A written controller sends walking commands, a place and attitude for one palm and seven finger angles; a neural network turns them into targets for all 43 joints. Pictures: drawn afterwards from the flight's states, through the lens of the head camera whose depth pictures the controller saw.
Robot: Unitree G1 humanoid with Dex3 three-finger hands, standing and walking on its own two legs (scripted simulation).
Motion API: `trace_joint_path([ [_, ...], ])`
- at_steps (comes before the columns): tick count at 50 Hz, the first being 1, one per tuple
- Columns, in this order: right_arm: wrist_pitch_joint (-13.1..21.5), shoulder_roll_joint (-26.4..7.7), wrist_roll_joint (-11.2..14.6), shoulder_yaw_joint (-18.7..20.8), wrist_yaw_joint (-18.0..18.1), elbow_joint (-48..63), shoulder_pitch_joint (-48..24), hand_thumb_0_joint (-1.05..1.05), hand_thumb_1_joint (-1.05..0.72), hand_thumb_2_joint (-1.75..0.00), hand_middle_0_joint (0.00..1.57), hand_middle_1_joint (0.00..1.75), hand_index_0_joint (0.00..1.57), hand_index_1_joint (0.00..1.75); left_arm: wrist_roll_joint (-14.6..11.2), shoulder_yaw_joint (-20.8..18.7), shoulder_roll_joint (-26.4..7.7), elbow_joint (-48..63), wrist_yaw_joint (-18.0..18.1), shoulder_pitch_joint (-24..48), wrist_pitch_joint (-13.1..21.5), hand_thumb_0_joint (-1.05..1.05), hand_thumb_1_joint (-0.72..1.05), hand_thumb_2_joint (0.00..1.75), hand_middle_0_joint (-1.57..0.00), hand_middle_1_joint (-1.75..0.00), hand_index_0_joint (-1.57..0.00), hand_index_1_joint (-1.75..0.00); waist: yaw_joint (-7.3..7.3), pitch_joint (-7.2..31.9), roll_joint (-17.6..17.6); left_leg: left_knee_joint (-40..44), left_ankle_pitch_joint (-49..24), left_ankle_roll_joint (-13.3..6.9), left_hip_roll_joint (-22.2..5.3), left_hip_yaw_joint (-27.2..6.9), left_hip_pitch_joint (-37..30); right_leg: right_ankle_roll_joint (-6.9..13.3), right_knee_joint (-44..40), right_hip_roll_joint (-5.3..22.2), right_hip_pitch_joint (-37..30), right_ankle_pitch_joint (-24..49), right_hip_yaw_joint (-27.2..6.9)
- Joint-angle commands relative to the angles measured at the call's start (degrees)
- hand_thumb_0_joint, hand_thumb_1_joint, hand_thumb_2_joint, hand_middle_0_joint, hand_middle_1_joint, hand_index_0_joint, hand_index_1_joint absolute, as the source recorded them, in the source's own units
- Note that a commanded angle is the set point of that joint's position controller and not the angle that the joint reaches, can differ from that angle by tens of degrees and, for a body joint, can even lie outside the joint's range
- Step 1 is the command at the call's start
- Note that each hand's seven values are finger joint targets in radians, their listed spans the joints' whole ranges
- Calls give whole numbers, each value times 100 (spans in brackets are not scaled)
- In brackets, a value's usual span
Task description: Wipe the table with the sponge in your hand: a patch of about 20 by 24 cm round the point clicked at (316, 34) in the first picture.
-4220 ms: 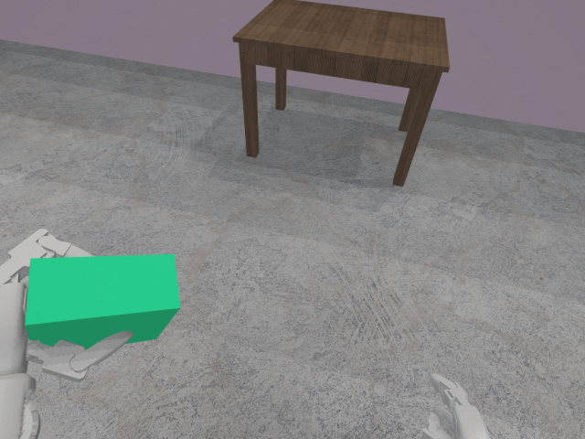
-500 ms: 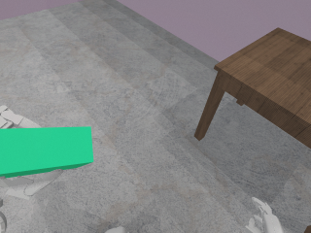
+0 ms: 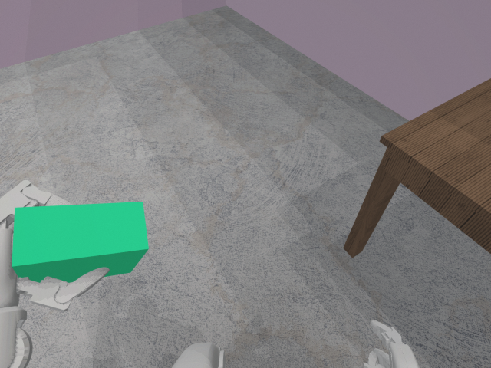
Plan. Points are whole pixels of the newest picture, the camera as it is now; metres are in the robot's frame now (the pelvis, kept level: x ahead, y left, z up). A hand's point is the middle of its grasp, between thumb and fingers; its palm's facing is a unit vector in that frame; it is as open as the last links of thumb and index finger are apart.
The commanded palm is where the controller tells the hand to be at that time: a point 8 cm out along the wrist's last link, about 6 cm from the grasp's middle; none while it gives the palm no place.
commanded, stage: walk to a spot facing it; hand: left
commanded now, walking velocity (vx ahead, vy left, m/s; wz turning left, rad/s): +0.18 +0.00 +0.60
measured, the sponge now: (102, 244) +0.24 +0.19 +0.15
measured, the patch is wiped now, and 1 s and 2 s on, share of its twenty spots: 0.00 0.00 0.00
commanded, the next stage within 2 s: turn to face it in 0.04 s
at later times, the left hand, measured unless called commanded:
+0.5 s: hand (80, 196) +0.28 +0.22 +0.19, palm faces +0.42 -0.78 -0.46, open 10.2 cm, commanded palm +0.24 +0.26 +0.18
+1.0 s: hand (145, 189) +0.30 +0.15 +0.17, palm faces +0.14 -0.89 -0.43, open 10.2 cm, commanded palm +0.26 +0.20 +0.18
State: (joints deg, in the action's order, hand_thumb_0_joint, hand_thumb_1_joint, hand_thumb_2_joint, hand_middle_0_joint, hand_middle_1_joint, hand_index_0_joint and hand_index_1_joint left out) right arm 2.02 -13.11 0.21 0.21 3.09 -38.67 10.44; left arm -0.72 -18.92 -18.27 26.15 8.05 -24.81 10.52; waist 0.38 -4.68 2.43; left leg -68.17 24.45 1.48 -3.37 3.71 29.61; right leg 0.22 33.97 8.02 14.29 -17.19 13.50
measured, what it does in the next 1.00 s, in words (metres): steps on the spot, turning right: left foot, then right foot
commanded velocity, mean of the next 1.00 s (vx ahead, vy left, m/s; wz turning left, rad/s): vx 0.02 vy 0.00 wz -0.47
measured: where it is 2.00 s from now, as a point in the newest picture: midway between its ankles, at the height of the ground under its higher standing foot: outside the picture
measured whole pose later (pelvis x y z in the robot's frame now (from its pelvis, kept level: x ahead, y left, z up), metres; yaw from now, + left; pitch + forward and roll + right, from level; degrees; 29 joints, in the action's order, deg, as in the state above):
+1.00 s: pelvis +0.03 -0.02 +0.00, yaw -17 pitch +1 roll +2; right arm -2.3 -15.8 0.7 2.5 1.5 -30.3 11.3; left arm -2.3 -22.1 -22.9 31.5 7.8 -27.3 10.3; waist 0.6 -1.5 -3.3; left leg -29.7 17.9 1.6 -1.4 4.1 13.4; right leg 3.5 30.9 -6.3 25.7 -7.7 -4.7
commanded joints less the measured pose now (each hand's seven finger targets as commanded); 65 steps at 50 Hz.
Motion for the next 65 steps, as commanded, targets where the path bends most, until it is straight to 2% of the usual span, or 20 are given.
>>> trace_joint_path([
  [1, 288, -314, -32, 209, 71, 1256, -575, 0, -90, -90, 20, 30, 20, 30, -81, -991, -1383, 1752, 250, 114, 454, 0, 10, 130, -120, -160, -120, -160, 94, 702, -1200, 1486, -272, 14, -280, 301, 40, 566, -1416, 1436, -751, 2303, -690],
  [6, 287, -273, -58, 324, 61, 1541, -323, 0, -90, -90, 20, 30, 20, 30, -149, -1101, -1367, 2319, 429, -122, 389, 0, 10, 130, -120, -160, -120, -160, 91, 1074, -1133, 3175, -625, 10, 81, 883, -852, 465, -523, 1416, -888, 2740, -387],
  [8, 284, -376, -11, 402, 134, 1519, -80, 0, -90, -90, 20, 30, 20, 30, -165, -1058, -1331, 2439, 474, 19, 472, 0, 10, 130, -120, -160, -120, -160, -204, 1565, -114, 4153, -1445, -95, 238, 778, -2340, 122, 1177, 908, -334, 2546, -124],
  [9, 311, -509, 19, 460, 149, 1531, -111, 0, -90, -90, 20, 30, 20, 30, -173, -977, -1210, 2443, 469, -136, 578, 0, 10, 130, -120, -160, -120, -160, -173, 1676, 1427, 4364, -2857, -616, -962, -806, -3346, -214, 2513, 140, 950, 109, -127],
  [10, 351, -590, 42, 424, 87, 1526, -84, 0, -90, -90, 20, 30, 20, 30, -167, -986, -1313, 2446, 487, 8, 696, 0, 10, 130, -120, -160, -120, -160, -98, 1731, 1874, 4579, -4920, -1384, -2177, -2615, -3514, -219, 3566, -430, 1735, -2192, -674],
  [11, 371, -632, 78, 428, 20, 1372, -127, 0, -90, -90, 20, 30, 20, 30, -90, -1038, -1478, 1682, 362, -42, 683, 0, 10, 130, -120, -160, -120, -160, -93, 1517, 1135, 4624, -4278, -1469, -2280, -2422, -3092, -133, 3805, -260, 2014, -1931, -1203],
  [17, 634, -501, 38, 282, -99, 1325, -319, 0, -90, -90, 20, 30, 20, 30, -129, -725, -1142, 2446, 181, 179, 611, 0, 10, 130, -120, -160, -120, -160, -17, 1207, 1435, 4809, -3208, -831, -1585, -178, -2011, -245, 1776, -373, 1034, -510, -814],
  [24, 656, -454, 43, 221, -87, 1373, -274, 0, -90, -90, 20, 30, 20, 30, -117, -680, -1020, 1081, 74, 554, 281, 0, 10, 130, -120, -160, -120, -160, 84, 940, 574, 3758, -1578, -273, -1628, 504, -1450, -312, -220, -669, -80, 378, -518],
  [25, 633, -394, 56, 199, -88, 1384, -280, 0, -90, -90, 20, 30, 20, 30, -85, -673, -1142, 1083, 62, 787, 285, 0, 10, 130, -120, -160, -120, -160, 57, 900, -5, 2999, -1196, -113, -1318, 669, -1375, -157, -677, -357, -117, 1181, -1023],
  [27, 597, -220, 49, 134, -94, 1512, -428, 0, -90, -90, 20, 30, 20, 30, -157, -882, -1397, 952, 109, 838, 224, 0, 10, 130, -120, -160, -120, -160, 147, 1042, -2221, 759, 1211, 299, -24, 364, 31, 787, -1378, 1180, -517, 3800, -3865],
  [29, 465, -203, 25, 73, -119, 1424, -607, 0, -90, -90, 20, 30, 20, 30, -212, -955, -1435, 1245, 128, 591, 199, 0, 10, 130, -120, -160, -120, -160, 103, 1227, -1499, -194, 654, 359, -130, -428, 366, 920, -1205, 1144, -879, 3625, -3882],
  [34, 154, -244, 6, 79, -105, 1384, -727, 0, -90, -90, 20, 30, 20, 30, -282, -1177, -1479, 1802, 193, -128, 389, 0, 10, 130, -120, -160, -120, -160, 77, 1597, -723, 395, 66, 402, -32, -317, 108, 795, -1041, 580, -1082, 3320, -2778],
  [41, -30, -482, 52, 220, -160, 1603, -594, 0, -90, -90, 20, 30, 20, 30, -310, -1202, -1419, 1660, 219, -457, 371, 0, 10, 130, -120, -160, -120, -160, 219, 1532, -803, 2298, 232, 266, 123, -218, -612, 963, -1538, 528, -552, 1476, -3554],
  [46, -187, -594, 97, 246, -188, 1663, -347, 0, -90, -90, 20, 30, 20, 30, -232, -961, -1319, 1603, 149, -143, 307, 0, 10, 130, -120, -160, -120, -160, 119, 1442, -791, 3906, -63, 81, 135, -114, -1774, 588, -1681, 186, 223, 297, -3607],
  [48, -149, -721, 39, 297, -152, 1716, -299, 0, -90, -90, 20, 30, 20, 30, -210, -885, -1333, 1870, 90, 168, 394, 0, 10, 130, -120, -160, -120, -160, 53, 1161, -14, 4923, 27, -305, -612, -672, -2496, 215, -1001, -414, 1234, -383, -3268],
  [50, -66, -610, 27, 254, -99, 1769, -472, 0, -90, -90, 20, 30, 20, 30, -48, -1033, -1531, 2052, 75, 348, 464, 0, 10, 130, -120, -160, -120, -160, 187, 894, 1686, 5581, -605, -1018, -2377, -1780, -2033, -180, 2152, -1082, 1893, -1024, -1724],
  [54, 101, -579, 96, 296, -197, 1656, -333, 0, -90, -90, 20, 30, 20, 30, 10, -573, -1144, 1986, 25, 757, 364, 0, 10, 130, -120, -160, -120, -160, 141, 338, 1107, 4972, -2159, -706, -1834, -12, -1639, -362, 2803, -644, 1837, -685, -1149],
  [62, 375, -668, 66, 284, -283, 1577, -47, 0, -90, -90, 20, 30, 20, 30, -54, -703, -1269, 1421, 34, 663, 275, 0, 10, 130, -120, -160, -120, -160, 29, 688, 1137, 3641, -2962, -150, -1645, 546, -1734, -331, -399, -923, -254, 214, -420],
  [63, 367, -606, 107, 276, -314, 1577, -31, 0, -90, -90, 20, 30, 20, 30, -46, -772, -1320, 1442, 45, 622, 300, 0, 10, 130, -120, -160, -120, -160, 49, 884, 671, 2951, -2598, -19, -1457, 639, -1524, -179, -811, -668, -742, 876, -700],
  [65, 300, -341, 138, 183, -312, 1770, -243, 0, -90, -90, 20, 30, 20, 30, -123, -1252, -1753, 1473, 150, 212, 349, 0, 10, 130, -120, -160, -120, -160, 197, 1416, -1754, 656, 1080, 385, -224, 391, 324, 843, -970, 1004, -1672, 4380, -3480],
])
